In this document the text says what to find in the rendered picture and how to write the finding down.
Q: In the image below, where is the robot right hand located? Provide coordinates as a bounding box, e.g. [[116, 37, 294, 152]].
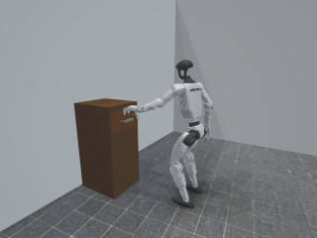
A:
[[202, 125, 211, 141]]

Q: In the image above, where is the robot left thigh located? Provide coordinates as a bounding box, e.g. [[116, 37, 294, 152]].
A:
[[170, 131, 197, 172]]

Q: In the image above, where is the cabinet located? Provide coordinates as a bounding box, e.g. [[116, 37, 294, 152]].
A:
[[73, 98, 140, 199]]

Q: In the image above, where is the left robot forearm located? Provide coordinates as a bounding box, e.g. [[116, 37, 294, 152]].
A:
[[136, 98, 160, 113]]

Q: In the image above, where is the robot left hand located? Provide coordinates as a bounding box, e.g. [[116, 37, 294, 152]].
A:
[[123, 105, 140, 121]]

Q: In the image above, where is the robot right upper arm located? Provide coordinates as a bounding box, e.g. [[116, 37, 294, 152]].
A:
[[197, 82, 213, 110]]

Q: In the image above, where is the drawer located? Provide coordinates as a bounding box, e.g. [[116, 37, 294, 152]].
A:
[[110, 110, 137, 134]]

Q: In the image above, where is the right robot forearm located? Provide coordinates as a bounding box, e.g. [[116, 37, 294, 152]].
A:
[[203, 106, 213, 126]]

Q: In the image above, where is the left robot foot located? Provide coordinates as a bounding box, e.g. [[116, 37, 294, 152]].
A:
[[172, 197, 194, 209]]

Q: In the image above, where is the handle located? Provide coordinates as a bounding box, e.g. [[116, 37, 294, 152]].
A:
[[121, 118, 134, 123]]

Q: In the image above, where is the robot left upper arm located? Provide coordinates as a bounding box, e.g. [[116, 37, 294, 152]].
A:
[[157, 83, 185, 108]]

